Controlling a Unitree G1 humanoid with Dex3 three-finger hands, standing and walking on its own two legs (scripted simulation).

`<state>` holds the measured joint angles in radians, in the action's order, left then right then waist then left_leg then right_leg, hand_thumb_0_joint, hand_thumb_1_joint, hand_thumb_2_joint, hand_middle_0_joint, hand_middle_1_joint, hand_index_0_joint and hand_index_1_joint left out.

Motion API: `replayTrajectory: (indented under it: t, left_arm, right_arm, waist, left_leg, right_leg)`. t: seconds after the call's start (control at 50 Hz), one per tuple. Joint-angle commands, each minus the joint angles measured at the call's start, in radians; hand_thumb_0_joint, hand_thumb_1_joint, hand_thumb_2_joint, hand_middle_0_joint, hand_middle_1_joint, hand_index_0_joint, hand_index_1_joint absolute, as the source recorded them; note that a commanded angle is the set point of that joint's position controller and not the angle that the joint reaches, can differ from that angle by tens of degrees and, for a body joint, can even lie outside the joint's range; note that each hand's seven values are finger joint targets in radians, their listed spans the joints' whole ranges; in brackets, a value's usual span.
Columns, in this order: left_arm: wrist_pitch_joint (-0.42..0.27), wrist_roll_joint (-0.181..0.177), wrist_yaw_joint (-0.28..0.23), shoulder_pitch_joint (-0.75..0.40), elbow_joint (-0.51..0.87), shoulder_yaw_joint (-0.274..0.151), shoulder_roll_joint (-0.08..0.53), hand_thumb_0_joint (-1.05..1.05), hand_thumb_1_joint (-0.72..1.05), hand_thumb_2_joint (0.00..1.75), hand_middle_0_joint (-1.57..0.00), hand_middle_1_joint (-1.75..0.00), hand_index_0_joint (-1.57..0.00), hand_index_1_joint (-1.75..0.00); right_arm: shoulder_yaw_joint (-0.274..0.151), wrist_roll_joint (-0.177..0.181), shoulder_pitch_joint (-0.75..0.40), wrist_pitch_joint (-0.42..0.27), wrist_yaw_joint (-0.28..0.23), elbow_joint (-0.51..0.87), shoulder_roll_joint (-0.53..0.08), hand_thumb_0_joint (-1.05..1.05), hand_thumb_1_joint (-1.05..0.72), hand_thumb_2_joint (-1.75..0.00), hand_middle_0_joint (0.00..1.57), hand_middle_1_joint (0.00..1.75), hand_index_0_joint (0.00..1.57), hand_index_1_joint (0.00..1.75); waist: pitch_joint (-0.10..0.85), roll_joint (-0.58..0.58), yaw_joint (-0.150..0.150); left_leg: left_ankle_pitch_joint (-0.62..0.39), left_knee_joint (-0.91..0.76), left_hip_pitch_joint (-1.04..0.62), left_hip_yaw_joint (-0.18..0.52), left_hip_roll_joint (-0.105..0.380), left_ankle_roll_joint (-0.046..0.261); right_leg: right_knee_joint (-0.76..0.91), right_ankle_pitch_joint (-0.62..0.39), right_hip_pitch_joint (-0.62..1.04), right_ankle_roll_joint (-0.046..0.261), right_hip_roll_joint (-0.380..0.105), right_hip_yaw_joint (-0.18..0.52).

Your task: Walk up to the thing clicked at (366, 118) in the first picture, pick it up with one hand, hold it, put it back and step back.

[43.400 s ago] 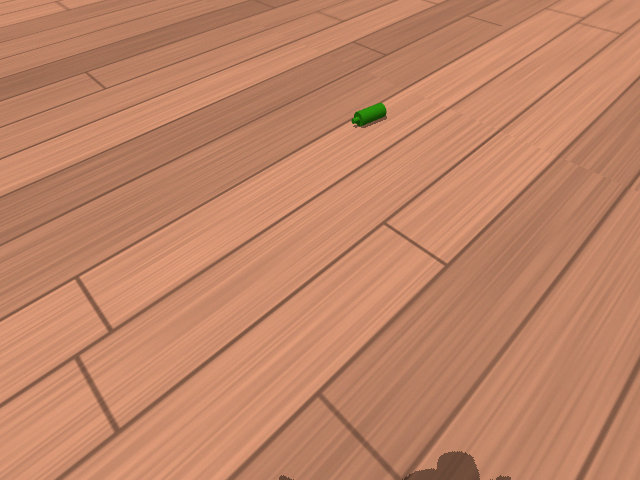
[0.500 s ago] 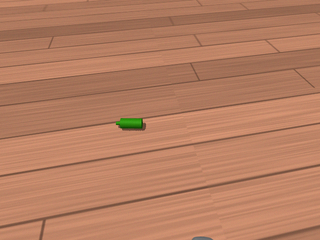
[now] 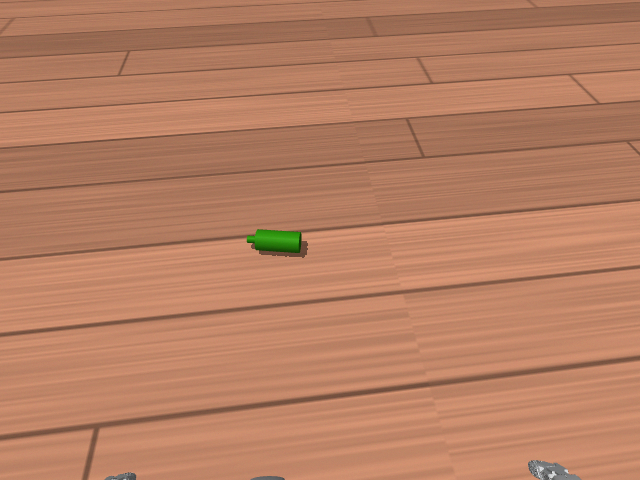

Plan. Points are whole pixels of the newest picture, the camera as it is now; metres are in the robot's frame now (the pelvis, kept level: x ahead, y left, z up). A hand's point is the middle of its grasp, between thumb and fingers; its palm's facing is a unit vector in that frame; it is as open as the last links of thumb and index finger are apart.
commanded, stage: step back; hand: left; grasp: from above
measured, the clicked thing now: (273, 240) +1.01 +0.23 -0.72
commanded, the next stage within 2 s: stand in 0.08 s
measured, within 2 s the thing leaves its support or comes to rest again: neither
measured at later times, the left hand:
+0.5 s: hand out of the picture +0.08 +0.26 -0.14, palm faces -0.05 -0.95 -0.32, open 7.4 cm
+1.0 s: hand out of the picture +0.05 +0.26 -0.14, palm faces -0.07 -0.94 -0.33, open 7.4 cm
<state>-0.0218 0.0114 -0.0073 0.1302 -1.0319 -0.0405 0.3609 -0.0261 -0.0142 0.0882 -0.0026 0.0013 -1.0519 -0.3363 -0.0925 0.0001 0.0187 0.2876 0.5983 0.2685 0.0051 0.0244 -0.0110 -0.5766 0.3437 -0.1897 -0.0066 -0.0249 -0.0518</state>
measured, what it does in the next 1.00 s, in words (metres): stands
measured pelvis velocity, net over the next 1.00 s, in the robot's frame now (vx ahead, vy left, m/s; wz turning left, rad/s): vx -0.02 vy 0.01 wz -0.02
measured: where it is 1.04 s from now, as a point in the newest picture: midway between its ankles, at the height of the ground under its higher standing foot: outside the picture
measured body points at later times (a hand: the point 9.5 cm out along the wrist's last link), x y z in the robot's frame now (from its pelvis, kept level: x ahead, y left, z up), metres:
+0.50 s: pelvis -0.01 +0.02 +0.02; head +0.00 +0.02 +0.47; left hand +0.08 +0.31 -0.12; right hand +0.08 -0.28 -0.11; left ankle +0.02 +0.13 -0.73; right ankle -0.02 -0.12 -0.73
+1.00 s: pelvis -0.02 +0.01 +0.02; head -0.01 +0.01 +0.47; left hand +0.06 +0.31 -0.12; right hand +0.04 -0.29 -0.12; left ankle +0.02 +0.13 -0.73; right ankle -0.02 -0.12 -0.73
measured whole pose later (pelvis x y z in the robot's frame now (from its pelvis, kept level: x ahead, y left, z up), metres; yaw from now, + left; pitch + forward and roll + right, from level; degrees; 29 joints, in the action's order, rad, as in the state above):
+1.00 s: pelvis -0.02 +0.01 +0.02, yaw -1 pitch -3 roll +0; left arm -0.02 0.02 0.01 0.13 -1.13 0.01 0.35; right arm -0.01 -0.01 0.10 -0.01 0.02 -1.16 -0.34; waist -0.05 0.00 -0.01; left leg 0.13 0.33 0.16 -0.02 0.01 0.00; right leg -0.34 0.19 -0.11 -0.03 -0.04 -0.03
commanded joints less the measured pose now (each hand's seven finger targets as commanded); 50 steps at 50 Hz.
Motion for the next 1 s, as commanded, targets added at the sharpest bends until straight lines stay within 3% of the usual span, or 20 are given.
replayTrajectory:
  t: [0.0,0.04,0.06,0.08,0.12,0.18,0.28,0.38,0.46,0.54,0.62,0.64,0.76,0.82,0.92,0.94,0.98]
  left_arm:
    - [-0.028,-0.005,-0.016,-0.049,0.044,-0.044,0.241,0.0,0.9,0.9,-0.2,-0.3,-0.2,-0.3]
    - [-0.026,-0.004,-0.015,-0.063,0.03,-0.038,0.227,0.0,0.9,0.9,-0.2,-0.3,-0.2,-0.3]
    - [-0.019,-0.013,-0.009,-0.063,0.009,-0.009,0.177,0.0,0.9,0.9,-0.2,-0.3,-0.2,-0.3]
    - [-0.019,-0.013,-0.007,-0.067,0.008,-0.009,0.182,0.0,0.9,0.9,-0.2,-0.3,-0.2,-0.3]
    - [-0.018,-0.012,-0.007,-0.073,-0.003,-0.006,0.189,0.0,0.9,0.9,-0.2,-0.3,-0.2,-0.3]
    - [-0.016,-0.009,-0.004,-0.087,-0.015,-0.004,0.191,0.0,0.9,0.9,-0.2,-0.3,-0.2,-0.3]
    - [-0.015,-0.002,0.001,-0.104,-0.039,0.002,0.192,0.0,0.9,0.9,-0.2,-0.3,-0.2,-0.3]
    - [-0.019,-0.002,0.002,-0.1,-0.048,0.002,0.2,0.0,0.9,0.9,-0.2,-0.3,-0.2,-0.3]
    - [-0.016,0.001,0.007,-0.089,-0.056,0.006,0.197,0.0,0.9,0.9,-0.2,-0.3,-0.2,-0.3]
    - [-0.015,0.001,0.007,-0.082,-0.059,0.005,0.201,0.0,0.9,0.9,-0.2,-0.3,-0.2,-0.3]
    - [-0.017,0.002,0.005,-0.075,-0.056,0.008,0.2,0.0,0.9,0.9,-0.2,-0.3,-0.2,-0.3]
    - [-0.016,0.002,0.005,-0.069,-0.056,0.009,0.2,0.0,0.9,0.9,-0.2,-0.3,-0.2,-0.3]
    - [-0.018,0.001,0.004,-0.057,-0.048,0.012,0.208,0.0,0.9,0.9,-0.2,-0.3,-0.2,-0.3]
    - [-0.015,0.001,0.004,-0.042,-0.05,0.014,0.202,0.0,0.9,0.9,-0.2,-0.3,-0.2,-0.3]
    - [-0.017,-0.001,0.004,-0.04,-0.042,0.013,0.21,0.0,0.9,0.9,-0.2,-0.3,-0.2,-0.3]
    - [-0.016,-0.003,0.005,-0.044,-0.043,0.013,0.206,0.0,0.9,0.9,-0.2,-0.3,-0.2,-0.3]
    - [-0.016,-0.001,0.004,-0.043,-0.04,0.015,0.204,0.0,0.9,0.9,-0.2,-0.3,-0.2,-0.3]
  right_arm:
    - [-0.043,0.003,-0.051,-0.019,-0.012,0.04,-0.219,0.0,-0.9,-0.9,0.2,0.3,0.2,0.3]
    - [-0.042,0.002,-0.083,-0.02,-0.009,0.032,-0.217,0.0,-0.9,-0.9,0.2,0.3,0.2,0.3]
    - [-0.031,0.008,-0.061,-0.028,-0.007,0.026,-0.218,0.0,-0.9,-0.9,0.2,0.3,0.2,0.3]
    - [-0.032,0.005,-0.055,-0.035,-0.006,0.017,-0.225,0.0,-0.9,-0.9,0.2,0.3,0.2,0.3]
    - [-0.03,0.005,-0.069,-0.038,-0.008,0.008,-0.225,0.0,-0.9,-0.9,0.2,0.3,0.2,0.3]
    - [-0.028,0.005,-0.092,-0.04,-0.007,0.005,-0.22,0.0,-0.9,-0.9,0.2,0.3,0.2,0.3]
    - [-0.027,0.007,-0.116,-0.035,-0.003,-0.009,-0.209,0.0,-0.9,-0.9,0.2,0.3,0.2,0.3]
    - [-0.029,0.005,-0.116,-0.04,-0.001,-0.02,-0.208,0.0,-0.9,-0.9,0.2,0.3,0.2,0.3]
    - [-0.026,0.007,-0.101,-0.039,0.0,-0.036,-0.216,0.0,-0.9,-0.9,0.2,0.3,0.2,0.3]
    - [-0.025,0.003,-0.09,-0.035,0.0,-0.04,-0.218,0.0,-0.9,-0.9,0.2,0.3,0.2,0.3]
    - [-0.025,0.005,-0.075,-0.033,0.002,-0.046,-0.218,0.0,-0.9,-0.9,0.2,0.3,0.2,0.3]
    - [-0.024,0.002,-0.062,-0.032,0.002,-0.048,-0.217,0.0,-0.9,-0.9,0.2,0.3,0.2,0.3]
    - [-0.022,0.003,-0.048,-0.028,0.004,-0.049,-0.221,0.0,-0.9,-0.9,0.2,0.3,0.2,0.3]
    - [-0.019,0.003,-0.041,-0.024,0.004,-0.051,-0.222,0.0,-0.9,-0.9,0.2,0.3,0.2,0.3]
    - [-0.015,0.004,-0.035,-0.027,0.004,-0.044,-0.213,0.0,-0.9,-0.9,0.2,0.3,0.2,0.3]
    - [-0.013,0.004,-0.018,-0.028,0.004,-0.05,-0.219,0.0,-0.9,-0.9,0.2,0.3,0.2,0.3]
    - [-0.014,0.004,-0.042,-0.03,0.003,-0.044,-0.221,0.0,-0.9,-0.9,0.2,0.3,0.2,0.3]
  waist:
    - [0.162,0.031,-0.013]
    - [0.143,0.028,-0.005]
    - [0.147,0.005,-0.016]
    - [0.166,0.008,-0.016]
    - [0.164,0.013,-0.014]
    - [0.169,0.036,-0.01]
    - [0.114,0.008,-0.011]
    - [0.151,0.026,-0.01]
    - [0.108,0.032,-0.013]
    - [0.094,0.013,-0.013]
    - [0.109,-0.006,-0.018]
    - [0.096,-0.003,-0.022]
    - [0.11,-0.002,-0.027]
    - [0.078,0.011,-0.024]
    - [0.106,-0.009,-0.025]
    - [0.091,0.007,-0.029]
    - [0.11,0.011,-0.021]
  left_leg:
    - [-0.321,-0.108,-0.079,0.078,0.09,0.056]
    - [-0.323,-0.15,-0.083,0.096,0.107,0.062]
    - [-0.394,-0.188,-0.139,0.112,0.114,0.058]
    - [-0.477,-0.186,-0.17,0.103,0.119,0.054]
    - [-0.494,-0.206,-0.19,0.097,0.119,0.047]
    - [-0.466,-0.246,-0.203,0.092,0.122,0.041]
    - [-0.282,-0.315,-0.166,0.087,0.111,0.029]
    - [-0.288,-0.33,-0.188,0.081,0.113,0.025]
    - [-0.139,-0.369,-0.152,0.091,0.107,0.021]
    - [-0.085,-0.38,-0.134,0.101,0.108,0.021]
    - [-0.144,-0.356,-0.146,0.091,0.104,0.023]
    - [-0.109,-0.365,-0.14,0.093,0.104,0.021]
    - [-0.131,-0.339,-0.156,0.085,0.101,0.025]
    - [-0.071,-0.351,-0.118,0.09,0.097,0.022]
    - [-0.154,-0.336,-0.147,0.086,0.102,0.024]
    - [-0.119,-0.344,-0.126,0.087,0.1,0.023]
    - [-0.176,-0.329,-0.147,0.087,0.107,0.026]
  right_leg:
    - [0.124,-0.355,0.061,0.057,-0.125,0.12]
    - [0.137,-0.321,0.055,0.039,-0.097,0.089]
    - [0.167,-0.346,0.054,0.03,-0.095,0.096]
    - [0.167,-0.399,0.076,0.026,-0.097,0.092]
    - [0.192,-0.408,0.094,0.02,-0.098,0.09]
    - [0.22,-0.367,0.117,0.014,-0.1,0.087]
    - [0.295,-0.227,0.096,0.01,-0.102,0.091]
    - [0.301,-0.236,0.116,0.015,-0.116,0.099]
    - [0.318,-0.171,0.082,0.013,-0.111,0.101]
    - [0.317,-0.134,0.067,0.015,-0.11,0.102]
    - [0.324,-0.157,0.066,0.015,-0.115,0.107]
    - [0.32,-0.12,0.047,0.016,-0.111,0.106]
    - [0.33,-0.14,0.042,0.019,-0.117,0.119]
    - [0.336,-0.09,0.028,0.017,-0.108,0.115]
    - [0.321,-0.14,0.036,0.02,-0.115,0.119]
    - [0.323,-0.131,0.041,0.019,-0.111,0.119]
    - [0.313,-0.162,0.05,0.021,-0.117,0.118]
